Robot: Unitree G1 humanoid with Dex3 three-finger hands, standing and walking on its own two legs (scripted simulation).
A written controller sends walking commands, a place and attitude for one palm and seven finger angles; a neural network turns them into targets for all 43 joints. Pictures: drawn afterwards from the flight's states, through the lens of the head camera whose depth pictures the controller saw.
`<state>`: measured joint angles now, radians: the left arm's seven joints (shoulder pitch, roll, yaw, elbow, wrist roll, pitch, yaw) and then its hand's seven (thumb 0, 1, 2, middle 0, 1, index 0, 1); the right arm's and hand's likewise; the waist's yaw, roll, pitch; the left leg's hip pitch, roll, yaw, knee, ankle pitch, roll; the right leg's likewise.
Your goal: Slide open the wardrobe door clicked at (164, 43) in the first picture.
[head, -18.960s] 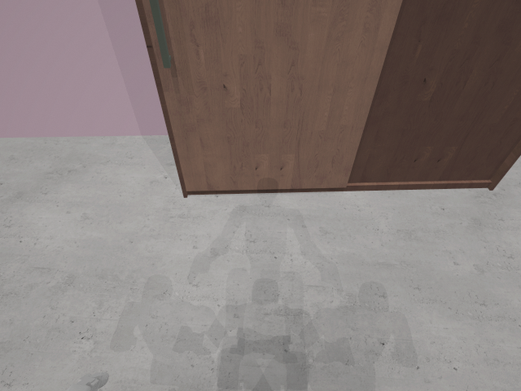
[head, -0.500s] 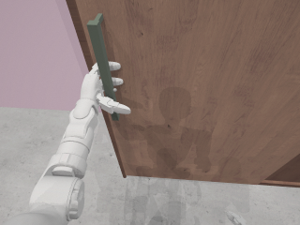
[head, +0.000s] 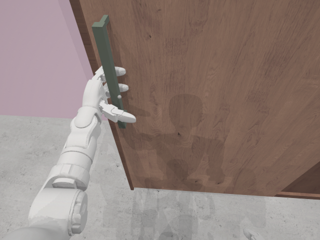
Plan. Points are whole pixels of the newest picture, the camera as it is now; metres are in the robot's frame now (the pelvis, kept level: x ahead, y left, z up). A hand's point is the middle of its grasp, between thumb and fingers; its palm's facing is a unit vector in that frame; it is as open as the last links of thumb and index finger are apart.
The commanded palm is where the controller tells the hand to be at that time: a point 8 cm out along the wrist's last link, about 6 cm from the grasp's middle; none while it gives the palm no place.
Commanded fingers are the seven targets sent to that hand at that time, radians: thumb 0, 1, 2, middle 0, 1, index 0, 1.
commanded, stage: slide the fingers in behind the handle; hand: left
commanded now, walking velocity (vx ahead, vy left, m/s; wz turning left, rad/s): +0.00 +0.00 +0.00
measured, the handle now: (115, 82) +0.49 +0.13 +0.14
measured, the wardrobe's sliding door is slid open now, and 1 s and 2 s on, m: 0.00 0.00 0.00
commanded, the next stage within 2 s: grip the handle and tug to test in 0.04 s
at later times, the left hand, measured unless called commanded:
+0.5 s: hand (120, 97) +0.43 +0.11 +0.14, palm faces -0.08 -1.00 -0.01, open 10.9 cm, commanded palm +0.41 +0.16 +0.14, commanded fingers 0.00 0.39 0.68 -0.40 -1.33 -0.40 -1.33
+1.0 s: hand (120, 96) +0.43 +0.11 +0.14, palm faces -0.08 -1.00 +0.00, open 5.4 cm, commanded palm +0.41 +0.16 +0.14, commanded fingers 0.00 0.90 0.90 -0.45 -1.40 -0.45 -1.40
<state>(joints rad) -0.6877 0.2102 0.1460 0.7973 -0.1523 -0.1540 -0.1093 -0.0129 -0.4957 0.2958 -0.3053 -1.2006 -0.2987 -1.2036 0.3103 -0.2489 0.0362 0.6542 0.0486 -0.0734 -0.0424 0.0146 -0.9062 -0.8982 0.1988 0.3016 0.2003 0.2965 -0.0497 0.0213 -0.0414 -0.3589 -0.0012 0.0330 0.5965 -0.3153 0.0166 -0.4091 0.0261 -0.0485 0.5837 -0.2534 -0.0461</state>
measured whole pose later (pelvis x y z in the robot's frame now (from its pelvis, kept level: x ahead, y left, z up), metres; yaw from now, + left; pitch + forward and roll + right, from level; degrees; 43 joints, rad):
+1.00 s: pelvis +0.01 +0.00 +0.00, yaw +0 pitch +5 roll +0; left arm -0.67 0.19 0.13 0.76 -0.15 -0.14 -0.09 0.01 0.73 0.82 -0.43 -1.39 -0.42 -1.40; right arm 0.31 -0.24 0.04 0.66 0.04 -0.06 -0.04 0.01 -0.91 -0.90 0.20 0.30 0.20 0.30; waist -0.05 0.02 -0.05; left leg -0.35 -0.01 0.03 0.59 -0.32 0.02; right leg -0.40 0.02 -0.05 0.58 -0.26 -0.04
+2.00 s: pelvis +0.03 +0.01 +0.00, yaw +2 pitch +5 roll +0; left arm -0.59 0.12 0.02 0.54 -0.14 0.01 0.01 0.01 0.75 0.83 -0.39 -1.40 -0.37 -1.40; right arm 0.26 -0.23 0.02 0.64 0.03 -0.04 -0.03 0.01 -0.91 -0.90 0.20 0.30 0.20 0.30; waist 0.00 0.04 -0.05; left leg -0.32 -0.02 -0.01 0.58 -0.34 0.02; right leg -0.36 0.01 -0.08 0.57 -0.30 -0.04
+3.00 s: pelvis +0.02 -0.03 +0.00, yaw +1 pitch +0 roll -1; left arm -0.63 0.20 0.00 0.54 -0.13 -0.08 0.10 -0.02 0.74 0.85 -0.45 -1.40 -0.27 -1.40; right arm 0.21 -0.18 0.02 0.66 0.03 -0.02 -0.07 0.01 -0.91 -0.90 0.20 0.30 0.20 0.30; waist 0.05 0.07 0.12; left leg -0.25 0.07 -0.01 0.61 -0.36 -0.03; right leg -0.43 0.02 -0.02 0.91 -0.44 -0.01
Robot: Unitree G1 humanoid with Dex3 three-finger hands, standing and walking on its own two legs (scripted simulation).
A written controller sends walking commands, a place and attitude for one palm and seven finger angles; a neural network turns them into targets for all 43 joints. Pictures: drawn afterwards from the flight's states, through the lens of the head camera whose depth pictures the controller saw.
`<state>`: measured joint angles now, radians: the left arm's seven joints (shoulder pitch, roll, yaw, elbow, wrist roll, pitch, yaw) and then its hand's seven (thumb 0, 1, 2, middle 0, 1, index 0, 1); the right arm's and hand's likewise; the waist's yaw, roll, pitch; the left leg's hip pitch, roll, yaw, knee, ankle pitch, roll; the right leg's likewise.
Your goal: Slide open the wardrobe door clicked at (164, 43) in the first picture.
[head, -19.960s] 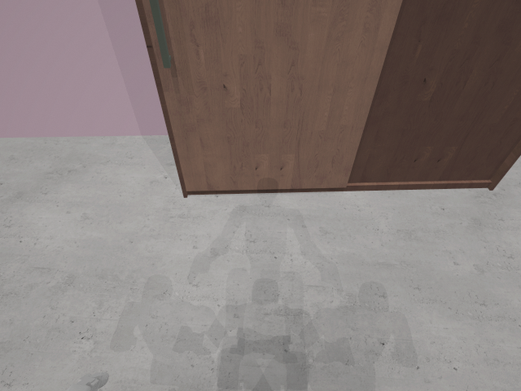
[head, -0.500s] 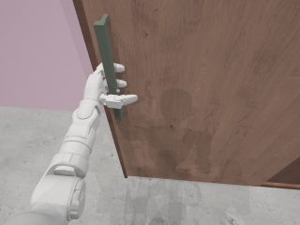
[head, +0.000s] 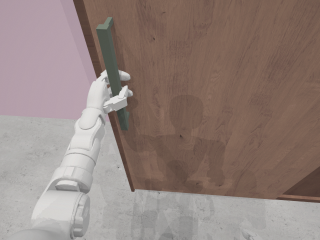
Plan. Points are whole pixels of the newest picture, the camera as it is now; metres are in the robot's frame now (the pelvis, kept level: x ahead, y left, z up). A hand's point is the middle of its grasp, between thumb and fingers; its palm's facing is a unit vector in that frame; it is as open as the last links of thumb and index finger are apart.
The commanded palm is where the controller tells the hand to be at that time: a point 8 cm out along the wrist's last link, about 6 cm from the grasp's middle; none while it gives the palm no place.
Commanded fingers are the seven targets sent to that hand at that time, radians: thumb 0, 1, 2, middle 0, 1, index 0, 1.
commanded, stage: grip the handle and tug to test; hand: left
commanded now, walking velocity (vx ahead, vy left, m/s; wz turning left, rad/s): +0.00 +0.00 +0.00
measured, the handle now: (118, 84) +0.48 +0.12 +0.14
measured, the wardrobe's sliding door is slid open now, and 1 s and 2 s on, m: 0.00 0.00 0.00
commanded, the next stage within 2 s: tug the door sideways, standing still in 0.56 s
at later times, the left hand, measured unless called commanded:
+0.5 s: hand (124, 99) +0.43 +0.10 +0.14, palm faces -0.08 -1.00 +0.00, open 5.5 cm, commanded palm +0.38 +0.15 +0.13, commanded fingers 0.00 0.90 0.90 -0.45 -1.40 -0.45 -1.40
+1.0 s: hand (124, 98) +0.43 +0.10 +0.14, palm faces -0.03 -1.00 -0.02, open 5.5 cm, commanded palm +0.40 +0.12 +0.13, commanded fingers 0.00 0.90 0.90 -0.45 -1.40 -0.45 -1.40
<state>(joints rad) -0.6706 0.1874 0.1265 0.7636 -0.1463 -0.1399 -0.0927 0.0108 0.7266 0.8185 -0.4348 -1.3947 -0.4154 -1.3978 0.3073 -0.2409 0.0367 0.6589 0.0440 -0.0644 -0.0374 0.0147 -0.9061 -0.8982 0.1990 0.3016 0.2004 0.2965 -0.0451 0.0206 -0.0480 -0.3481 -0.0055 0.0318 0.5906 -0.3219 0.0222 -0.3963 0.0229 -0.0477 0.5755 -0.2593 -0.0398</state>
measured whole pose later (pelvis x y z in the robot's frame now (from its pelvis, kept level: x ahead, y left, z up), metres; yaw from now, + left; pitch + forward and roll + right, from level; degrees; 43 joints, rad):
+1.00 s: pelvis +0.02 +0.00 +0.00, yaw +2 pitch +5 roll +0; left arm -0.59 0.12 0.02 0.54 -0.14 0.01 0.01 0.01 0.75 0.83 -0.39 -1.40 -0.37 -1.40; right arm 0.26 -0.23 0.02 0.64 0.03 -0.04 -0.03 0.01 -0.91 -0.90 0.20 0.30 0.20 0.30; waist 0.00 0.04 -0.05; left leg -0.32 -0.02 -0.01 0.58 -0.34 0.02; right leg -0.36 0.01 -0.08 0.57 -0.30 -0.04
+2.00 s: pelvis +0.01 -0.03 +0.00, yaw +0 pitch +0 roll -1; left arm -0.63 0.20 0.00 0.54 -0.13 -0.08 0.10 -0.02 0.74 0.85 -0.45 -1.40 -0.27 -1.40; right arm 0.21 -0.18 0.02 0.66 0.03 -0.02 -0.07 0.01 -0.91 -0.90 0.20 0.30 0.20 0.30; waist 0.05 0.07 0.12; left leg -0.25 0.07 -0.01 0.61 -0.36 -0.03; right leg -0.43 0.02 -0.02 0.91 -0.44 -0.01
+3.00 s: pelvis +0.11 -0.20 +0.01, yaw +2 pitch +0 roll -4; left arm -0.12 0.09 -0.10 -0.22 0.00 -0.10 0.16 0.03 0.78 0.81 -0.38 -1.40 -0.23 -1.36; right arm 0.12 -0.18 0.00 0.53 0.02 -0.13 0.03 0.02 -0.91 -0.90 0.20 0.30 0.20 0.30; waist 0.14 0.03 0.22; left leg -0.18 0.14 0.13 0.55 -0.37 -0.02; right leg -0.54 -0.02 -0.05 1.17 -0.48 0.03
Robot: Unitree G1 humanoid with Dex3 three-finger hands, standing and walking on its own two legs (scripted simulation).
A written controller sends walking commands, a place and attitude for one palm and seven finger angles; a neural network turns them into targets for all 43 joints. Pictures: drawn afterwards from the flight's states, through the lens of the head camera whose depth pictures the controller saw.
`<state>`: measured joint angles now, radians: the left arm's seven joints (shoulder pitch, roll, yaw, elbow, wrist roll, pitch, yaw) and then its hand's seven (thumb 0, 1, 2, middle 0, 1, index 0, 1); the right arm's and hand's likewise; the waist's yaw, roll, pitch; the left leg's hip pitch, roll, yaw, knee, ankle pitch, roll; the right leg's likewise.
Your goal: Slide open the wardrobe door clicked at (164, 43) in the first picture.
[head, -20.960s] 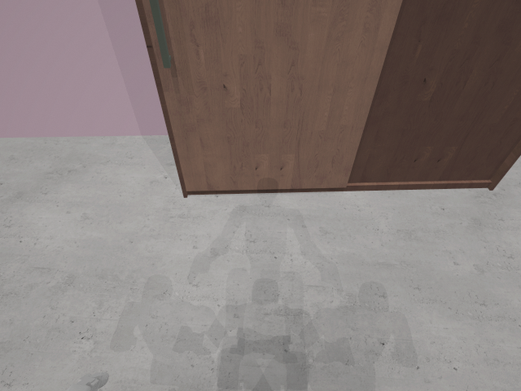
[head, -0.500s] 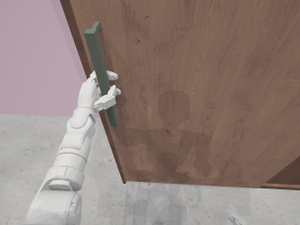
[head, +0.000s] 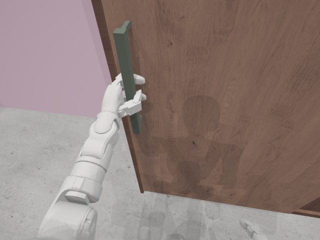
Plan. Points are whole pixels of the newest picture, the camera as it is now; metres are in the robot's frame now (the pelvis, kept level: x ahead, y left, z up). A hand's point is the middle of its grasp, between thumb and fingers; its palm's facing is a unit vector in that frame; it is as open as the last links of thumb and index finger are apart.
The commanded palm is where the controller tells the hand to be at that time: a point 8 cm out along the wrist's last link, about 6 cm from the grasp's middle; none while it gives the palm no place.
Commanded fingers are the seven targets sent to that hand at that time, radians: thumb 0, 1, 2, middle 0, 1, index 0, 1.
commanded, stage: tug the door sideways, standing still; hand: left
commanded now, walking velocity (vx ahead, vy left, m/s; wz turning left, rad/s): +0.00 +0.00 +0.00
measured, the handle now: (133, 87) +0.46 +0.10 +0.14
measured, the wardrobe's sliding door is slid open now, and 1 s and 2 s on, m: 0.00 0.00 0.15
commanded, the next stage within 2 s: step sideways, sliding the door along in 0.58 s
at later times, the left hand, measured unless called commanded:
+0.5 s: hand (138, 104) +0.41 +0.08 +0.13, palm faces -0.06 -1.00 -0.05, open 5.7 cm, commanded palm +0.38 +0.08 +0.13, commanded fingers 0.00 0.90 0.90 -0.45 -1.40 -0.45 -1.40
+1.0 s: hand (140, 103) +0.41 +0.08 +0.13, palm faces +0.04 -0.99 -0.12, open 5.9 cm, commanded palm +0.39 +0.07 +0.14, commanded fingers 0.00 0.90 0.90 -0.45 -1.40 -0.45 -1.40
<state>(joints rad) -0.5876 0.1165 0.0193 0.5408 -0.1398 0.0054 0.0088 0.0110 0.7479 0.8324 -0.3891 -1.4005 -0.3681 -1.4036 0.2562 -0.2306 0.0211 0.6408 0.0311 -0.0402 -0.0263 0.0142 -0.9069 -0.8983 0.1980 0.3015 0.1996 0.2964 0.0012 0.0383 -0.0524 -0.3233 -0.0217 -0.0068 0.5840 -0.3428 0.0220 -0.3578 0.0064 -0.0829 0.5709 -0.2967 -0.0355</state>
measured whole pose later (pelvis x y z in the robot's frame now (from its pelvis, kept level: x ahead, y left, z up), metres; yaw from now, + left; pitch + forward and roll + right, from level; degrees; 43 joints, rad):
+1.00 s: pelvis -0.01 -0.04 +0.00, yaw -2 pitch +0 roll -1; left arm -0.63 0.20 0.00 0.54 -0.13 -0.08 0.10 -0.02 0.74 0.85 -0.45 -1.40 -0.27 -1.40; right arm 0.21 -0.18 0.02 0.66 0.03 -0.02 -0.07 0.01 -0.91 -0.90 0.20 0.30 0.20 0.30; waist 0.05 0.07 0.12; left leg -0.25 0.07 -0.01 0.61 -0.36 -0.03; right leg -0.43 0.02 -0.02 0.91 -0.44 -0.01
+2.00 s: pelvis +0.08 -0.21 +0.01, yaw +0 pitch +0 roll -4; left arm -0.12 0.09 -0.10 -0.22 0.00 -0.10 0.16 0.03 0.78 0.81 -0.38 -1.40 -0.23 -1.36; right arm 0.12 -0.18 0.00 0.53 0.02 -0.13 0.03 0.02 -0.91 -0.90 0.20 0.30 0.20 0.30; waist 0.14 0.03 0.22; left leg -0.18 0.14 0.13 0.55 -0.37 -0.02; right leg -0.54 -0.02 -0.05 1.17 -0.48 0.03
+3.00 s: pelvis -0.02 -0.43 -0.01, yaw -9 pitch -1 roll -3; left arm -0.30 0.21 0.15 0.04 -0.07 -0.02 0.19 0.01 0.76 0.85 -0.41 -1.40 -0.17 -1.34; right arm 0.17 -0.17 0.01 0.59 0.05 -0.09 0.00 0.02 -0.90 -0.90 0.20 0.30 0.20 0.30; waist 0.09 0.07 0.17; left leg -0.29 0.29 0.03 0.60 -0.28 -0.12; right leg -0.22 -0.01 -0.10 0.53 -0.27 0.01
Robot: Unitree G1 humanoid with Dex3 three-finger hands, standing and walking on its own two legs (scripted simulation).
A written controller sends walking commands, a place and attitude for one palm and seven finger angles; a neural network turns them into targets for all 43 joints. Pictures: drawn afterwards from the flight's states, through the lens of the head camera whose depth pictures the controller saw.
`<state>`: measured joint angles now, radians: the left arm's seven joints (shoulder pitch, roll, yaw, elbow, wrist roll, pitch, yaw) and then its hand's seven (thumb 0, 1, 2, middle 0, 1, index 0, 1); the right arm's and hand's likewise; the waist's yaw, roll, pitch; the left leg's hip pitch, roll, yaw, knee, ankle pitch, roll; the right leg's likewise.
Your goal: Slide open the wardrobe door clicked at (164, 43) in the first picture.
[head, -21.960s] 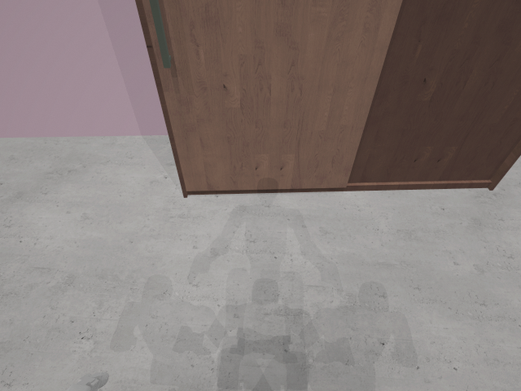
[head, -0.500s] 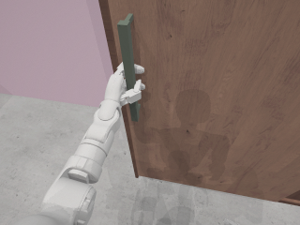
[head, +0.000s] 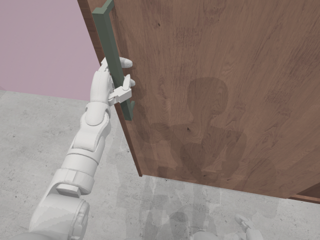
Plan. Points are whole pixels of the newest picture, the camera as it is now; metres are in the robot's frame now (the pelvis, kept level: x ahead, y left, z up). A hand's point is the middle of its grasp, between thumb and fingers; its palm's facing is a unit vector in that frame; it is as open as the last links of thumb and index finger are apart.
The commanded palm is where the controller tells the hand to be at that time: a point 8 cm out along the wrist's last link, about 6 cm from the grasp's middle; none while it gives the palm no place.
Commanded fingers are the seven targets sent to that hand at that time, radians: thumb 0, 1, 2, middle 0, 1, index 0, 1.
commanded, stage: step sideways, sliding the door along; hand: left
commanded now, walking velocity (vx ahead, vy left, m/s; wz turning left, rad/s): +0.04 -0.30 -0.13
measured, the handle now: (121, 72) +0.47 +0.15 +0.14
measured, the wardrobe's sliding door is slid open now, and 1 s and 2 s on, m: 0.00 0.15 0.35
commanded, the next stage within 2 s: none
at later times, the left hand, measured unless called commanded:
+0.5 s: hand (145, 88) +0.43 +0.08 +0.13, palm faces +0.34 -0.94 -0.07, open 6.3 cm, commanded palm +0.39 +0.04 +0.13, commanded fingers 0.00 0.90 0.90 -0.45 -1.40 -0.45 -1.40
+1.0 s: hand (191, 95) +0.41 -0.03 +0.14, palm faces +0.19 -0.98 +0.00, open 6.1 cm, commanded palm +0.38 -0.05 +0.12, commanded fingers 0.00 0.90 0.90 -0.45 -1.40 -0.45 -1.40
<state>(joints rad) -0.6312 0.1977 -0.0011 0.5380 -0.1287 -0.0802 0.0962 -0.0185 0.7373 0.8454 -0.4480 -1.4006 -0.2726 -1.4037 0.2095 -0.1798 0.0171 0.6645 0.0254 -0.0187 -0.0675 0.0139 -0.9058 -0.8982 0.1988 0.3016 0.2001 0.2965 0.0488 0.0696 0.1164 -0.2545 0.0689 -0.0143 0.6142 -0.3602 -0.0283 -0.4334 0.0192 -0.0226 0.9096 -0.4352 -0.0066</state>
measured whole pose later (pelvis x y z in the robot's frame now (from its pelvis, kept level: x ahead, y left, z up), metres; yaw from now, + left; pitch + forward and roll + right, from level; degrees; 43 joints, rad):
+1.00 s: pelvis +0.09 -0.17 +0.01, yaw +1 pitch +0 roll -4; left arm -0.12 0.09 -0.10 -0.22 0.00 -0.10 0.16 0.03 0.78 0.81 -0.38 -1.40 -0.23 -1.36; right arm 0.12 -0.18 0.00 0.53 0.02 -0.13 0.03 0.02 -0.91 -0.90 0.20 0.30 0.20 0.30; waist 0.14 0.03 0.22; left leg -0.18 0.14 0.13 0.55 -0.37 -0.02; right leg -0.54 -0.02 -0.05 1.17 -0.48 0.03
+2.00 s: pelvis +0.01 -0.39 +0.00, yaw -8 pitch -1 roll -3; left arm -0.30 0.21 0.15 0.04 -0.07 -0.02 0.19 0.01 0.76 0.85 -0.41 -1.40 -0.17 -1.34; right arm 0.17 -0.17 0.01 0.59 0.05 -0.09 0.00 0.02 -0.90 -0.90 0.20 0.30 0.20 0.30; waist 0.09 0.07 0.17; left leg -0.29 0.29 0.03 0.60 -0.28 -0.12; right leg -0.22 -0.01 -0.10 0.53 -0.27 0.01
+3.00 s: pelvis -0.01 -0.59 +0.00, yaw -1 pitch +0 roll -1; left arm -0.36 0.19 0.12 0.03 -0.07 -0.09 0.20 0.00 0.77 0.84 -0.39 -1.39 -0.11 -1.34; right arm 0.14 -0.25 -0.05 0.61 0.04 -0.04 -0.04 0.02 -0.91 -0.90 0.19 0.30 0.20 0.30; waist 0.06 -0.02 0.22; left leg -0.28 0.07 0.15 0.61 -0.30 0.02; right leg -0.41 0.01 -0.05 0.82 -0.41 0.00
